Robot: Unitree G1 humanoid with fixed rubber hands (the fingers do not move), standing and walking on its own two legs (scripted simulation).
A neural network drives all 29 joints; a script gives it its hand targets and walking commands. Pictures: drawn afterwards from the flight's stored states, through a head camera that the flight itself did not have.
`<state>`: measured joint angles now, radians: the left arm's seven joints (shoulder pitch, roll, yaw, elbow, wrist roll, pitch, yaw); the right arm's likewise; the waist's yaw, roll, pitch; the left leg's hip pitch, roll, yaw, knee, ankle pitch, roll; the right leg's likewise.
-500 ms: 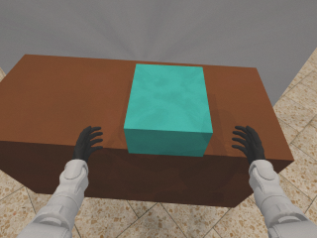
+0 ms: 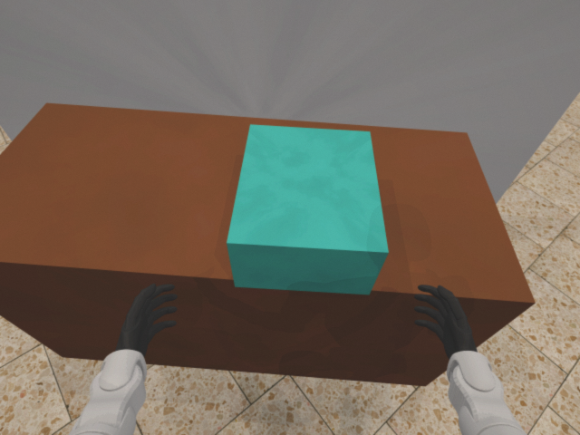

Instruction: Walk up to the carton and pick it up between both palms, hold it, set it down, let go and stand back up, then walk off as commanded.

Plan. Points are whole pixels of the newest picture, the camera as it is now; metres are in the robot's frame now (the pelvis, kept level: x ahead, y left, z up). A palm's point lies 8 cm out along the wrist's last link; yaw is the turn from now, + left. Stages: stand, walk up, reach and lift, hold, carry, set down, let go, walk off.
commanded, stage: set down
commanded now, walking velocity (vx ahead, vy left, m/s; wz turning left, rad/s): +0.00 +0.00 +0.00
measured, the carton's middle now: (306, 204) +0.55 -0.04 -0.06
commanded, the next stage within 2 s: let go in 1.60 s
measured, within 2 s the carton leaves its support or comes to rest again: neither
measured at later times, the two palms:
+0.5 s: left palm (123, 387) +0.21 +0.23 -0.05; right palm (449, 374) +0.22 -0.23 -0.05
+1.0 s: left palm (124, 405) +0.19 +0.22 -0.06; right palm (449, 391) +0.20 -0.22 -0.06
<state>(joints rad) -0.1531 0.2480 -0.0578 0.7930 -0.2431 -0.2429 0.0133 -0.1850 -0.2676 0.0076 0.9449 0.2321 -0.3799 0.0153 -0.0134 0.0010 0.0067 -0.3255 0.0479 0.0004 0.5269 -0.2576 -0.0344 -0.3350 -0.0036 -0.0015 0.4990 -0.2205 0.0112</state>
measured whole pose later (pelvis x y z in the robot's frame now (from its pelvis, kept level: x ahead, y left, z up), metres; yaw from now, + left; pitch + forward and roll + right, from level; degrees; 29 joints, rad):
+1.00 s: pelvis +0.02 +0.00 +0.01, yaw -1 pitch -6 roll +0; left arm 0.15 0.19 0.01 0.55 -0.04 0.09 0.01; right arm 0.12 -0.17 -0.05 0.74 0.02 -0.20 0.01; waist 0.03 0.00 0.10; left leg -0.02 0.05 0.03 0.38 -0.25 -0.04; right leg -0.05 0.00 0.02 0.38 -0.22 0.01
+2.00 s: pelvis +0.02 +0.01 +0.01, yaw -1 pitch -7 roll -1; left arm 0.19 0.17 0.00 0.50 0.00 0.16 0.02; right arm 0.21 -0.19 -0.08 0.66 -0.05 -0.16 0.04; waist 0.03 0.01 0.11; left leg 0.00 0.05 0.04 0.39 -0.26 -0.03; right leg -0.02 0.00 0.02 0.36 -0.21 0.02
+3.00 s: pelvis -0.02 +0.00 +0.01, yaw +0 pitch -5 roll +0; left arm 0.24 0.35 0.02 0.85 0.01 -0.03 0.00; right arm 0.21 -0.34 -0.04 0.91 -0.01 -0.02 0.02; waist 0.00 0.00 0.05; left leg -0.16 0.04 0.01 0.44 -0.20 -0.03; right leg -0.18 -0.01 0.01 0.43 -0.17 0.01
